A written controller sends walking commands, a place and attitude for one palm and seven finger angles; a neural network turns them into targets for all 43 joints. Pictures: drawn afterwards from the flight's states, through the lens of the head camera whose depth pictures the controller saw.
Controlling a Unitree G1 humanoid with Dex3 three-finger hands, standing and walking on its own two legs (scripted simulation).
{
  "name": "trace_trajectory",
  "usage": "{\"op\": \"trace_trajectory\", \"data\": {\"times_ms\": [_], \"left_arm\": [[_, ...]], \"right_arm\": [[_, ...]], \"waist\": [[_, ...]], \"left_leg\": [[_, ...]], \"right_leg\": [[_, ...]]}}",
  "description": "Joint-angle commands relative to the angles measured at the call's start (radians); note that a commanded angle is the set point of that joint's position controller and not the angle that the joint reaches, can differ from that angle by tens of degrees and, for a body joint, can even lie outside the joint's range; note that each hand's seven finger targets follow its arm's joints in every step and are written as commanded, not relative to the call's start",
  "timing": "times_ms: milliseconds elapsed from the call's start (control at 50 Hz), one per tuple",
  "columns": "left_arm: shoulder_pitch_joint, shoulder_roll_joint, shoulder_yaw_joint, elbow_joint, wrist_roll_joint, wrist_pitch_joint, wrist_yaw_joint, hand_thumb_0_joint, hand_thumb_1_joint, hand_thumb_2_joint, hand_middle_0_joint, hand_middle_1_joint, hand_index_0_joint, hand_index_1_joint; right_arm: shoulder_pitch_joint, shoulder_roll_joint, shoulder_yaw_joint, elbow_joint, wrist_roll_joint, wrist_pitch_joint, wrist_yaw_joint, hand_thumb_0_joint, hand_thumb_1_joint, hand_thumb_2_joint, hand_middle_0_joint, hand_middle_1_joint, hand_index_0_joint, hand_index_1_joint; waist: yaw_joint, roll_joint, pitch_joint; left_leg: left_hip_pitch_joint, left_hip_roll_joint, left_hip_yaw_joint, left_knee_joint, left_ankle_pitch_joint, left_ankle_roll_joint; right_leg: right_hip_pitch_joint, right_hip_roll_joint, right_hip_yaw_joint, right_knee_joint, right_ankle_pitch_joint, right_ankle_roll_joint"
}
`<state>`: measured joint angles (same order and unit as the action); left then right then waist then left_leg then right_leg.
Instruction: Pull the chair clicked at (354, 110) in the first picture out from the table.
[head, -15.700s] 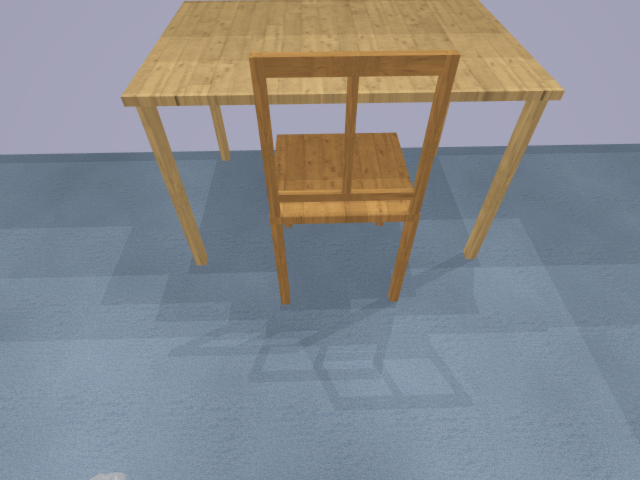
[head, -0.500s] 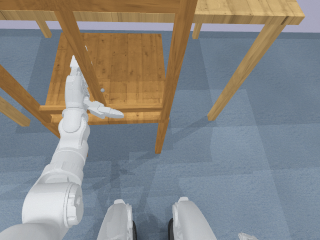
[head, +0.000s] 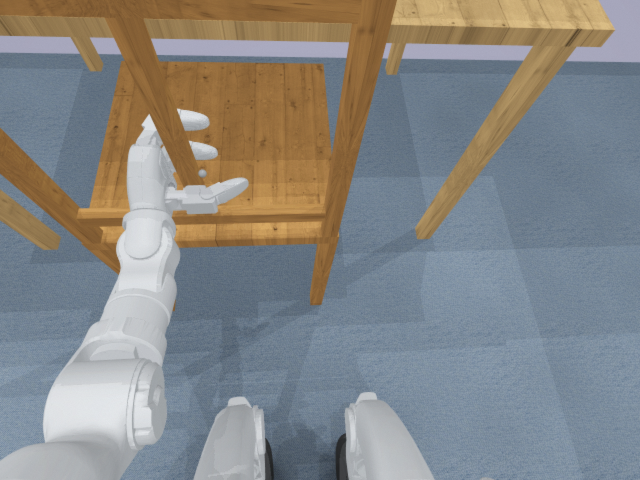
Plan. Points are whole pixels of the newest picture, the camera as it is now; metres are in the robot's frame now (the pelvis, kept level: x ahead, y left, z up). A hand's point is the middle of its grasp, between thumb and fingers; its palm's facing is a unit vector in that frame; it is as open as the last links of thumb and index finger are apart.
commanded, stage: hook a spindle and tug to test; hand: left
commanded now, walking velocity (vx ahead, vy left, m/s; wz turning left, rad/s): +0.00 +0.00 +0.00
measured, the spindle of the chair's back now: (176, 142) +0.51 +0.15 +0.06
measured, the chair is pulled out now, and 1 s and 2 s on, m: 0.00 0.02 0.04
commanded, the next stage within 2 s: step backward, pulling the chair out in 0.86 s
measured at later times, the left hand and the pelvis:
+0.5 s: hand (202, 173) +0.48 +0.12 +0.03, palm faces +0.03 -1.00 -0.01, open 5.2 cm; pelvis +0.01 +0.00 +0.01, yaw -1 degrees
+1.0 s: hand (202, 190) +0.46 +0.12 +0.03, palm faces -0.01 -1.00 -0.03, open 5.4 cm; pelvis +0.05 +0.01 +0.03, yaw -1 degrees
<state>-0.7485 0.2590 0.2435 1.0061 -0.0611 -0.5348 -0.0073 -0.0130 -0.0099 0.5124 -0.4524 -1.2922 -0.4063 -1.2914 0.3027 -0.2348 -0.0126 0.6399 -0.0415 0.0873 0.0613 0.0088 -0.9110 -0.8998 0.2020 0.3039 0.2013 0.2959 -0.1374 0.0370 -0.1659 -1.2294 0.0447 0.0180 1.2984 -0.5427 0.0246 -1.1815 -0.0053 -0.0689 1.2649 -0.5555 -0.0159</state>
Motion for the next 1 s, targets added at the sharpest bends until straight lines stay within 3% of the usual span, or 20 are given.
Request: {"op": "trace_trajectory", "data": {"times_ms": [0, 140, 180, 220, 300, 320, 380, 400, 440, 460, 480, 500, 560, 620, 680, 780, 860, 940, 960, 980], "left_arm": [[-0.383, 0.081, -0.036, -0.207, 0.017, -0.083, -0.018, 0.0, 0.508, 0.732, -0.5, -1.45, -0.5, -1.45], [-0.372, 0.091, -0.024, -0.188, 0.017, -0.08, -0.023, 0.0, 0.9, 0.9, -0.5, -1.45, -0.5, -1.45], [-0.396, 0.084, -0.032, -0.196, 0.015, -0.081, -0.025, 0.0, 0.9, 0.9, -0.5, -1.45, -0.5, -1.45], [-0.369, 0.07, -0.036, -0.213, 0.009, -0.081, -0.026, 0.0, 0.9, 0.9, -0.5, -1.45, -0.5, -1.45], [-0.285, 0.041, -0.053, -0.239, 0.0, -0.066, -0.028, 0.0, 0.9, 0.9, -0.5, -1.45, -0.5, -1.45], [-0.287, 0.071, -0.035, -0.259, 0.006, -0.068, -0.022, 0.0, 0.9, 0.9, -0.5, -1.45, -0.5, -1.45], [-0.218, 0.029, -0.065, -0.29, 0.0, -0.06, -0.021, 0.0, 0.9, 0.9, -0.5, -1.45, -0.5, -1.45], [-0.188, 0.054, -0.042, -0.314, 0.0, -0.062, -0.018, 0.0, 0.9, 0.9, -0.5, -1.45, -0.5, -1.45], [-0.158, 0.024, -0.073, -0.343, -0.003, -0.056, -0.021, 0.0, 0.9, 0.9, -0.5, -1.45, -0.5, -1.45], [-0.116, 0.04, -0.054, -0.35, -0.004, -0.054, -0.018, 0.0, 0.9, 0.9, -0.5, -1.45, -0.5, -1.45], [-0.106, 0.023, -0.075, -0.369, -0.008, -0.053, -0.021, 0.0, 0.9, 0.9, -0.5, -1.45, -0.5, -1.45], [-0.061, 0.037, -0.057, -0.369, -0.01, -0.049, -0.021, 0.0, 0.9, 0.9, -0.5, -1.45, -0.5, -1.45], [-0.019, 0.033, -0.065, -0.413, -0.015, -0.045, -0.023, 0.0, 0.9, 0.9, -0.5, -1.45, -0.5, -1.45], [0.044, -0.006, -0.101, -0.474, -0.022, -0.041, -0.027, 0.0, 0.9, 0.9, -0.5, -1.45, -0.5, -1.45], [0.116, -0.028, -0.121, -0.521, -0.034, -0.031, -0.027, 0.0, 0.9, 0.9, -0.5, -1.45, -0.5, -1.45], [0.272, -0.027, -0.125, -0.616, -0.042, -0.023, -0.028, 0.0, 0.9, 0.9, -0.5, -1.45, -0.5, -1.45], [0.257, -0.025, -0.13, -0.636, -0.039, -0.029, -0.022, 0.0, 0.9, 0.9, -0.5, -1.45, -0.5, -1.45], [0.2, -0.061, -0.168, -0.642, -0.03, -0.036, -0.018, 0.0, 0.9, 0.9, -0.5, -1.45, -0.5, -1.45], [-0.089, 0.261, -0.064, -0.807, 0.051, 0.085, 0.054, 0.0, 0.9, 0.9, -0.5, -1.45, -0.5, -1.45], [-0.12, 0.237, -0.066, -0.828, 0.051, 0.152, 0.088, 0.0, 0.9, 0.9, -0.5, -1.45, -0.5, -1.45]], "right_arm": [[0.132, -0.165, -0.053, -0.064, 0.003, -0.011, -0.012, 0.0, -0.9, -0.9, 0.2, 0.3, 0.2, 0.3], [0.136, -0.165, -0.055, -0.059, 0.002, -0.007, -0.012, 0.0, -0.9, -0.9, 0.2, 0.3, 0.2, 0.3], [0.14, -0.166, -0.055, -0.06, 0.003, -0.006, -0.015, 0.0, -0.9, -0.9, 0.2, 0.3, 0.2, 0.3], [0.132, -0.163, -0.055, -0.064, 0.003, -0.005, -0.011, 0.0, -0.9, -0.9, 0.2, 0.3, 0.2, 0.3], [0.122, -0.161, -0.056, -0.079, 0.008, 0.0, -0.007, 0.0, -0.9, -0.9, 0.2, 0.3, 0.2, 0.3], [0.123, -0.165, -0.058, -0.078, 0.006, 0.002, -0.008, 0.0, -0.9, -0.9, 0.2, 0.3, 0.2, 0.3], [0.118, -0.161, -0.058, -0.096, 0.009, 0.003, -0.001, 0.0, -0.9, -0.9, 0.2, 0.3, 0.2, 0.3], [0.116, -0.163, -0.061, -0.1, 0.009, 0.004, -0.002, 0.0, -0.9, -0.9, 0.2, 0.3, 0.2, 0.3], [0.109, -0.155, -0.06, -0.106, 0.011, 0.004, 0.001, 0.0, -0.9, -0.9, 0.2, 0.3, 0.2, 0.3], [0.113, -0.157, -0.061, -0.11, 0.012, 0.003, 0.002, 0.0, -0.9, -0.9, 0.2, 0.3, 0.2, 0.3], [0.113, -0.157, -0.06, -0.116, 0.013, 0.0, 0.003, 0.0, -0.9, -0.9, 0.2, 0.3, 0.2, 0.3], [0.108, -0.156, -0.06, -0.119, 0.015, 0.0, 0.005, 0.0, -0.9, -0.9, 0.2, 0.3, 0.2, 0.3], [0.107, -0.153, -0.061, -0.126, 0.017, -0.003, 0.006, 0.0, -0.9, -0.9, 0.2, 0.3, 0.2, 0.3], [0.106, -0.145, -0.064, -0.134, 0.019, -0.009, 0.008, 0.0, -0.9, -0.9, 0.2, 0.3, 0.2, 0.3], [0.109, -0.145, -0.068, -0.14, 0.023, -0.015, 0.01, 0.0, -0.9, -0.9, 0.2, 0.3, 0.2, 0.3], [0.1, -0.137, -0.07, -0.16, 0.026, -0.029, 0.012, 0.0, -0.9, -0.9, 0.2, 0.3, 0.2, 0.3], [0.087, -0.133, -0.068, -0.152, 0.025, -0.04, 0.008, 0.0, -0.9, -0.9, 0.2, 0.3, 0.2, 0.3], [0.089, -0.129, -0.07, -0.137, 0.02, -0.049, 0.001, 0.0, -0.9, -0.9, 0.2, 0.3, 0.2, 0.3], [0.099, -0.139, -0.065, -0.197, 0.074, 0.021, -0.051, 0.0, -0.9, -0.9, 0.2, 0.3, 0.2, 0.3], [0.126, -0.123, -0.063, -0.222, 0.076, 0.035, -0.091, 0.0, -0.9, -0.9, 0.2, 0.3, 0.2, 0.3]], "waist": [[-0.037, 0.06, -0.489], [-0.039, 0.051, -0.49], [-0.05, 0.037, -0.485], [-0.032, 0.078, -0.505], [-0.026, 0.059, -0.503], [-0.018, 0.059, -0.509], [-0.012, 0.063, -0.504], [0.001, 0.059, -0.527], [-0.002, 0.052, -0.517], [0.015, 0.043, -0.525], [0.005, 0.043, -0.524], [0.025, 0.053, -0.518], [0.023, 0.014, -0.502], [0.034, 0.058, -0.519], [0.036, 0.034, -0.518], [0.063, 0.02, -0.522], [0.05, -0.023, -0.477], [0.028, 0.011, -0.472], [0.055, 0.084, -0.694], [0.042, 0.111, -0.644]], "left_leg": [[0.448, -0.031, -0.071, -0.127, 0.375, -0.004], [0.436, -0.034, -0.064, -0.122, 0.387, -0.002], [0.439, -0.032, -0.068, -0.123, 0.385, 0.0], [0.47, -0.033, -0.07, -0.126, 0.414, -0.005], [0.479, -0.029, -0.067, -0.132, 0.449, -0.007], [0.481, -0.028, -0.07, -0.133, 0.45, -0.009], [0.501, -0.028, -0.066, -0.144, 0.478, -0.008], [0.51, -0.025, -0.065, -0.145, 0.496, -0.012], [0.5, -0.027, -0.057, -0.148, 0.504, -0.01], [0.496, -0.028, -0.058, -0.152, 0.511, -0.011], [0.511, -0.025, -0.058, -0.154, 0.528, -0.01], [0.502, -0.027, -0.055, -0.158, 0.529, -0.012], [0.477, -0.028, -0.046, -0.164, 0.533, -0.009], [0.537, -0.022, -0.047, -0.167, 0.622, -0.014], [0.545, -0.018, -0.047, -0.167, 0.674, -0.012], [0.535, -0.021, -0.035, -0.176, 0.727, -0.012], [0.488, -0.029, -0.031, -0.179, 0.629, -0.011], [0.525, -0.024, -0.038, -0.158, 0.706, -0.014], [0.787, -0.025, 0.0, -0.356, 0.595, -0.002], [0.819, -0.038, 0.002, -0.39, 0.613, 0.006]], "right_leg": [[0.174, 0.038, 0.034, -0.163, 0.329, -0.016], [0.195, 0.038, 0.037, -0.165, 0.353, -0.015], [0.186, 0.038, 0.035, -0.162, 0.35, -0.013], [0.184, 0.037, 0.031, -0.159, 0.361, -0.017], [0.197, 0.038, 0.027, -0.16, 0.391, -0.017], [0.205, 0.037, 0.026, -0.156, 0.392, -0.018], [0.216, 0.04, 0.024, -0.163, 0.412, -0.02], [0.23, 0.039, 0.024, -0.16, 0.424, -0.019], [0.255, 0.039, 0.026, -0.165, 0.452, -0.017], [0.276, 0.04, 0.027, -0.165, 0.459, -0.019], [0.272, 0.04, 0.026, -0.164, 0.472, -0.018], [0.285, 0.04, 0.027, -0.165, 0.474, -0.02], [0.329, 0.039, 0.031, -0.17, 0.511, -0.017], [0.32, 0.036, 0.027, -0.167, 0.554, -0.018], [0.345, 0.035, 0.027, -0.169, 0.598, -0.017], [0.423, 0.03, 0.037, -0.171, 0.698, -0.017], [0.428, 0.029, 0.042, -0.178, 0.659, -0.012], [0.385, 0.024, 0.04, -0.167, 0.687, -0.011], [0.785, -0.043, 0.12, -0.352, 0.778, -0.024], [0.803, -0.041, 0.115, -0.401, 0.876, -0.017]]}}
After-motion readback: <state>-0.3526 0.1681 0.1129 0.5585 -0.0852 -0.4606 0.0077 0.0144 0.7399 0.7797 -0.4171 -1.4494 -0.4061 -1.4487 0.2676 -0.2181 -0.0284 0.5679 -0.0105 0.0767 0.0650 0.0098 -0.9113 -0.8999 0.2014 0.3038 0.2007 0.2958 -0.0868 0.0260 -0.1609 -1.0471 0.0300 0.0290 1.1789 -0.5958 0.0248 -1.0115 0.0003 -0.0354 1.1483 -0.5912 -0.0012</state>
